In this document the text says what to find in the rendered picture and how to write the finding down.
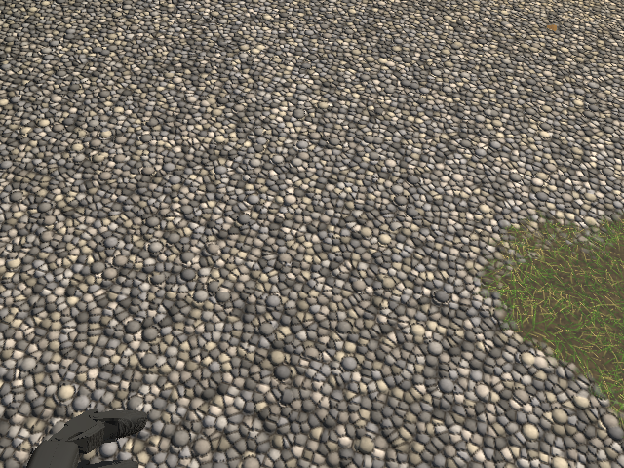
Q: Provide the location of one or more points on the left robot hand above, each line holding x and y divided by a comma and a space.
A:
84, 433

